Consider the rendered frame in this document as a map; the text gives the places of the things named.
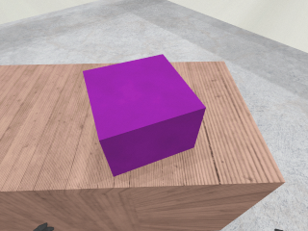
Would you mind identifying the pedestal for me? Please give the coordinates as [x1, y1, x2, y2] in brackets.
[0, 61, 286, 231]

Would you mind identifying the carton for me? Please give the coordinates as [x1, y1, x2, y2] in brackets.
[83, 54, 206, 177]

